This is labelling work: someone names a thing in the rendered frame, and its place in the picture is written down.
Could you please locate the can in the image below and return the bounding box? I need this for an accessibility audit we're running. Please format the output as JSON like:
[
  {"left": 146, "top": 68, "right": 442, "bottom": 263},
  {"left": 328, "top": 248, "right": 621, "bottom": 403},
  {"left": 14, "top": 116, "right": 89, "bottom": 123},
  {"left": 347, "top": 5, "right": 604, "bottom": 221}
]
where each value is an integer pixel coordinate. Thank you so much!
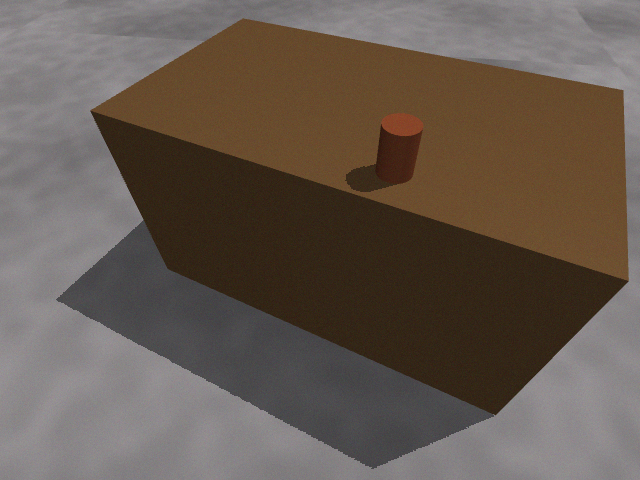
[{"left": 376, "top": 113, "right": 423, "bottom": 184}]

